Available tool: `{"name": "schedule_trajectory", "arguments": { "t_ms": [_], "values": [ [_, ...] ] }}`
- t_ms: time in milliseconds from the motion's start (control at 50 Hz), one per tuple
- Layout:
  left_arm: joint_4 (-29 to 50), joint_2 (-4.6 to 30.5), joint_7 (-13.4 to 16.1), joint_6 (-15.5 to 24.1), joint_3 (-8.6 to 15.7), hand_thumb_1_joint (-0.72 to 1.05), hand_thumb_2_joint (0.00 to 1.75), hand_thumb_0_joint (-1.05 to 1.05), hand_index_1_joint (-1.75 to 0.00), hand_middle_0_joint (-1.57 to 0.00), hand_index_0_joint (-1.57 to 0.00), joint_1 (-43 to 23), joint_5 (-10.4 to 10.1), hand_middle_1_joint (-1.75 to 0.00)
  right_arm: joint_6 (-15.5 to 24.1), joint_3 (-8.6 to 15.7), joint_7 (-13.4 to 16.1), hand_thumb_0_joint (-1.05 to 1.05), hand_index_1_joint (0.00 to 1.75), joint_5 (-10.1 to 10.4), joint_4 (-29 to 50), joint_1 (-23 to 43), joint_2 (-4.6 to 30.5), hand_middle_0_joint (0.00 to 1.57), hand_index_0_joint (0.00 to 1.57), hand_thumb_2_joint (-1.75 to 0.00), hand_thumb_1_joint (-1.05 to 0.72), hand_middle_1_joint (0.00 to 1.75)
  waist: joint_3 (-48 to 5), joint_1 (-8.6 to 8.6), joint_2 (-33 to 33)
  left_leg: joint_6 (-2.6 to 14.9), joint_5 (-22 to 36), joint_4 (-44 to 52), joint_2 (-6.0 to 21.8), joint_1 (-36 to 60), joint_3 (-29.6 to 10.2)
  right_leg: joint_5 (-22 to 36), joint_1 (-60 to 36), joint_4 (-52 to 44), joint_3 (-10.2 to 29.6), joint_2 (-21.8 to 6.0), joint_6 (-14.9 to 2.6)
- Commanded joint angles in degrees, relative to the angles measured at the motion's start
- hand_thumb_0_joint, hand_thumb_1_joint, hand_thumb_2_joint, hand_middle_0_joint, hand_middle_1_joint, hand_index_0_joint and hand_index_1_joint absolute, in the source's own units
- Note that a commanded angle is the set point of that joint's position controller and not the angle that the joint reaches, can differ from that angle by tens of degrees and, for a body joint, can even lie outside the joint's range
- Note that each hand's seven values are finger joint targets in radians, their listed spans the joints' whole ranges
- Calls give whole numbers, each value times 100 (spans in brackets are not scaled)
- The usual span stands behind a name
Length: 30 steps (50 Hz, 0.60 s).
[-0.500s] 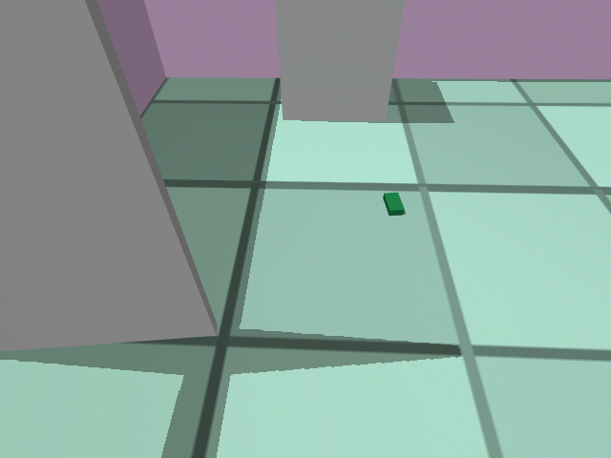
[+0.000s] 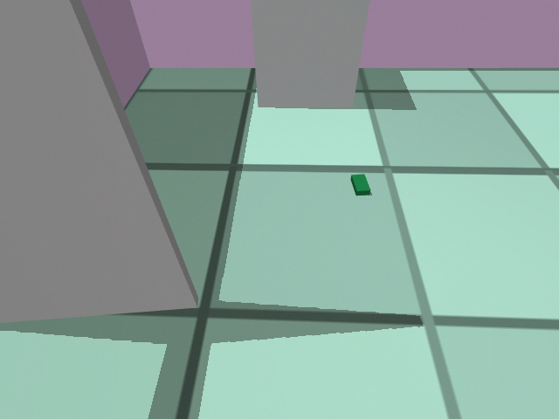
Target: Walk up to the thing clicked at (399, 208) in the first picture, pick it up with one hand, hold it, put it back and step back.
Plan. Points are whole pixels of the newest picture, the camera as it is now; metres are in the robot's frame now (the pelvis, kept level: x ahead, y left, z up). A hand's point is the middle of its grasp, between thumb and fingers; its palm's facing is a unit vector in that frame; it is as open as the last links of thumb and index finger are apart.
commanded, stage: stand
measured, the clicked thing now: (360, 184) +1.37 -0.40 -0.77
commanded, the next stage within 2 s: walk up in 0.62 s
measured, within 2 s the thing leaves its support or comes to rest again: neither
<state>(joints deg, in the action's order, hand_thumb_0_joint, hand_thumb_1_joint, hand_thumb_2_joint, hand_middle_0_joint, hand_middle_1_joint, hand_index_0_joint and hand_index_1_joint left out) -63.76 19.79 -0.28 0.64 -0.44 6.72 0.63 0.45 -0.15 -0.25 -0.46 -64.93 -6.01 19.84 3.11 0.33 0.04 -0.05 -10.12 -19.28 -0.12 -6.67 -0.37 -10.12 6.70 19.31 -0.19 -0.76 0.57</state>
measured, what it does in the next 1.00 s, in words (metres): lifts its right foot, turning right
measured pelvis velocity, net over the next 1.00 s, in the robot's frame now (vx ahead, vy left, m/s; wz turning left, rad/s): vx -0.01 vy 0.06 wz -0.30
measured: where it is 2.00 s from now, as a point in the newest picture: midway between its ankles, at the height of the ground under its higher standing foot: outside the picture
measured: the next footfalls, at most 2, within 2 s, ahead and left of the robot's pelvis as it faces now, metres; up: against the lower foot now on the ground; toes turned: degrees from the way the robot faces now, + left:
right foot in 1.30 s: -0.01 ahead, -0.08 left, +0.00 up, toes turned -29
left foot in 1.68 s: +0.13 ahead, +0.10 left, +0.00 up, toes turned -45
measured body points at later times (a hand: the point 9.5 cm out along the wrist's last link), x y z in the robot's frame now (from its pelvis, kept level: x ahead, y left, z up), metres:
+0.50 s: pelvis +0.00 +0.00 +0.00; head +0.02 +0.00 +0.45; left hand +0.08 +0.30 -0.13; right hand +0.08 -0.30 -0.13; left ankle +0.01 +0.12 -0.75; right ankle +0.01 -0.13 -0.75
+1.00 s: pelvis -0.01 +0.06 -0.01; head +0.04 +0.07 +0.44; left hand +0.16 +0.34 -0.14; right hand +0.00 -0.28 -0.10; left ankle +0.01 +0.13 -0.75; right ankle -0.04 -0.09 -0.69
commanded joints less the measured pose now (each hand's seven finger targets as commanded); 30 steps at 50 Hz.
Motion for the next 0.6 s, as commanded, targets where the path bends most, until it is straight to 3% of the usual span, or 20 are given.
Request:
{"name": "schedule_trajectory", "arguments": {
  "t_ms": [0,20,60,120,180,380,580],
  "values": [
    [320,1220,83,96,213,90,90,0,-30,-20,-20,-200,-12,-30,127,226,72,0,30,7,319,185,1170,20,20,-90,-90,30,-302,-34,39,88,517,380,701,-7,-567,329,78,-321,459,-640,-189],
    [331,1182,81,111,206,90,90,0,-30,-20,-20,-206,-13,-30,131,241,67,0,30,-2,343,197,1236,20,20,-90,-90,30,-440,-29,-62,127,648,322,706,7,-525,576,-78,-324,497,-688,-185],
    [339,1207,83,110,217,90,90,0,-30,-20,-20,-234,-18,-30,126,233,68,0,30,-4,343,188,1200,20,20,-90,-90,30,-372,-29,4,115,539,377,697,-40,-533,441,-16,-325,495,-674,-191],
    [350,1220,79,136,220,90,90,0,-30,-20,-20,-226,-17,-30,152,231,67,0,30,0,356,196,1197,20,20,-90,-90,30,-583,-29,17,128,979,283,730,174,-514,911,-131,-256,490,-702,-190],
    [333,1201,87,124,213,90,90,0,-30,-20,-20,-213,-13,-30,132,232,68,0,30,7,347,201,1194,20,20,-90,-90,30,-370,-41,40,122,642,347,702,27,-531,588,-27,-351,476,-675,-165],
    [307,1199,79,113,236,90,90,0,-30,-20,-20,-203,-15,-30,118,240,62,0,30,5,345,209,1198,20,20,-90,-90,30,-284,-40,-60,112,397,420,693,-26,-555,261,24,-383,473,-645,-196],
    [321,1222,88,125,244,90,90,0,-30,-20,-20,-179,-19,-30,132,238,82,0,30,13,374,161,1202,20,20,-90,-90,30,-520,-26,41,122,1025,305,727,175,-528,941,-159,-285,451,-679,-195]
  ]
}}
